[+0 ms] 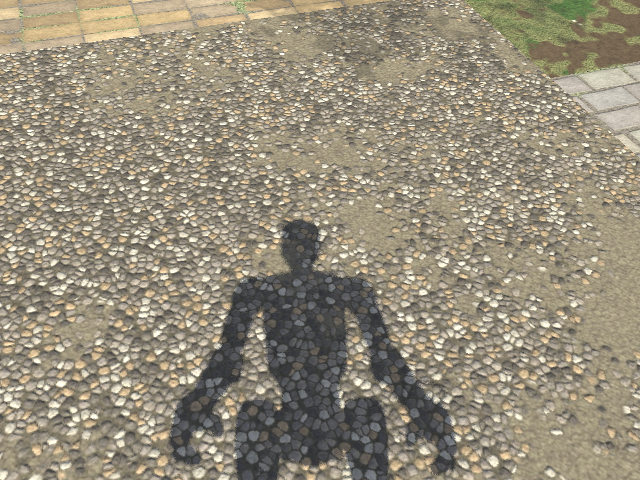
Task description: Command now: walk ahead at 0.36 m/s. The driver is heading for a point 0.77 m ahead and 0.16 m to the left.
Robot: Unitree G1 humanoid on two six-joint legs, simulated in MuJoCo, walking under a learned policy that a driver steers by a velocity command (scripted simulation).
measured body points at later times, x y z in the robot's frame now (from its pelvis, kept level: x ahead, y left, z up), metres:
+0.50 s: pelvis +0.25 -0.05 -0.01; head +0.28 -0.06 +0.44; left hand +0.42 +0.21 -0.11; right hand +0.23 -0.32 -0.15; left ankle +0.08 +0.09 -0.64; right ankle +0.33 -0.14 -0.73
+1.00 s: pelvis +0.53 +0.03 -0.02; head +0.57 +0.05 +0.43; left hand +0.48 +0.31 -0.16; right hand +0.78 -0.16 -0.11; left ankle +0.60 +0.12 -0.73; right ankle +0.38 -0.16 -0.66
